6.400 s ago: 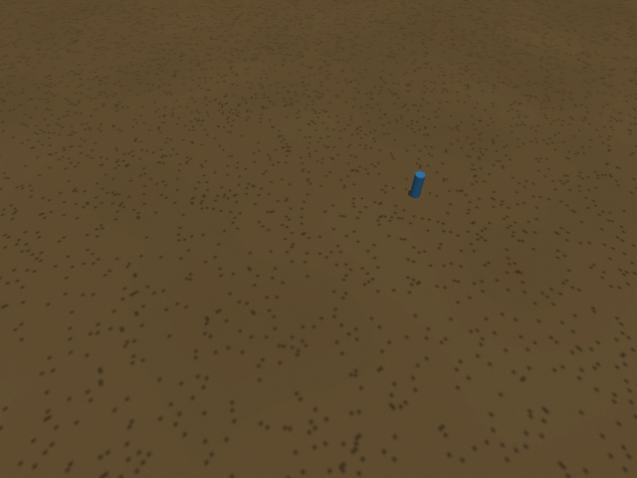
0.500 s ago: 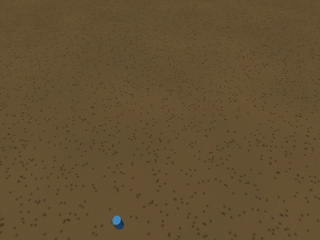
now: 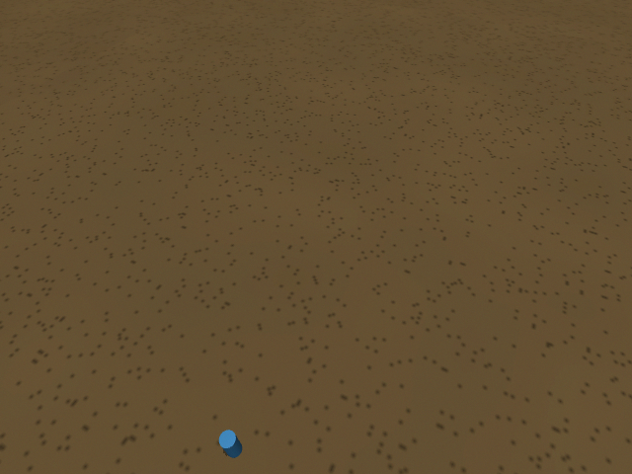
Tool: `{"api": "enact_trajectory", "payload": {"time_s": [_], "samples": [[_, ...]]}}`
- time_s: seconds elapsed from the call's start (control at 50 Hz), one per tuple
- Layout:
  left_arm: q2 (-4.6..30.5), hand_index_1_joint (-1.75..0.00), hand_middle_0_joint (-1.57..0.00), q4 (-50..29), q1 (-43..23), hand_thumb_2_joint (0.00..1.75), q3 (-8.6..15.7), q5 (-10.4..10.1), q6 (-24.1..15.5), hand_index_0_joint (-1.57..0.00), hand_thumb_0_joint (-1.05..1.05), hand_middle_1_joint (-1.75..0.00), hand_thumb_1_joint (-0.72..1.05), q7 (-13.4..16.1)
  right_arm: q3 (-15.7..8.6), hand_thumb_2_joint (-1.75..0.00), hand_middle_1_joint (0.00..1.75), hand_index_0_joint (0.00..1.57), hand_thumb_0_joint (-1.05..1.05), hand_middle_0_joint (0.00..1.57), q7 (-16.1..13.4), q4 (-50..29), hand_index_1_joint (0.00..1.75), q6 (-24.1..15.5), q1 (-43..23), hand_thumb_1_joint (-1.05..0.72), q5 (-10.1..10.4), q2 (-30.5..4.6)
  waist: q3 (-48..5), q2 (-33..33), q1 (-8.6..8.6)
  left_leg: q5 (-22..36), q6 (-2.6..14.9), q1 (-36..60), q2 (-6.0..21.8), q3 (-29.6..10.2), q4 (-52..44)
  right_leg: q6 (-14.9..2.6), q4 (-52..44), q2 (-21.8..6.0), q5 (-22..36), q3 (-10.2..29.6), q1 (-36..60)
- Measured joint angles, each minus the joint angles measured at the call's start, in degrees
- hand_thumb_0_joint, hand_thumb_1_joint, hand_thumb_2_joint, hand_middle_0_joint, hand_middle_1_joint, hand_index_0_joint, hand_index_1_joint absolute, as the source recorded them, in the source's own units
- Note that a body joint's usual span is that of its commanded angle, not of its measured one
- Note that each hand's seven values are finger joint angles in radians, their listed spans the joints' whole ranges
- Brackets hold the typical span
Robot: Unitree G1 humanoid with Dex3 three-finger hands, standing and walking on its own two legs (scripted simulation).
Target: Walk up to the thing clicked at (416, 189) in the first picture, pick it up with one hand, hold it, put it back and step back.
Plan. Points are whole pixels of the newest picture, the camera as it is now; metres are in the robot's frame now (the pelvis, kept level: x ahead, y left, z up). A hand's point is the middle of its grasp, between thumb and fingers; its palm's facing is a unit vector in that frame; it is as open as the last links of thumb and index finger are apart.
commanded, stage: stand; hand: left
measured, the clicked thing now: (231, 444) +0.31 +0.24 -0.72
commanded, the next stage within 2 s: go down in 1.40 s
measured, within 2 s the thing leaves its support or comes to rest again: neither
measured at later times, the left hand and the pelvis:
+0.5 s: hand out of the picture +0.06 +0.25 -0.16, palm faces -0.03 -0.94 -0.34, open 7.4 cm; pelvis +0.00 +0.00 +0.00, yaw +0 degrees
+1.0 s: hand out of the picture +0.07 +0.25 -0.16, palm faces -0.03 -0.94 -0.34, open 7.4 cm; pelvis +0.00 +0.00 +0.00, yaw +0 degrees
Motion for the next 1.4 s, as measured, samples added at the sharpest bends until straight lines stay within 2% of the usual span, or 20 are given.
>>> {"api": "enact_trajectory", "payload": {"time_s": [0.58,1.4], "samples": [[0.23,-0.3,-0.21,0.18,1.13,0.9,0.01,0.0,0.24,-0.2,0.0,-0.3,0.9,-0.2,0.25,-0.9,0.3,0.21,0.01,0.2,0.0,-0.12,0.3,0.05,1.95,-0.91,-0.13,-0.06,0.25,-0.02,0.1,0.4,-0.27,-0.24,0.27,-0.1,-0.12,-0.32,0.2,0.26,0.21,-0.08,-0.38],[0.25,-0.3,-0.21,-0.38,0.82,0.9,-0.16,0.05,0.06,-0.2,0.0,-0.3,0.9,-0.04,0.38,-0.9,0.3,0.21,0.01,0.2,-0.13,-0.85,0.3,-0.02,1.4,-0.91,-0.07,-0.12,0.22,-0.1,0.17,-0.39,-0.17,0.39,0.19,0.27,-0.26,-0.16,0.11,0.17,-0.48,0.29,0.09]]}}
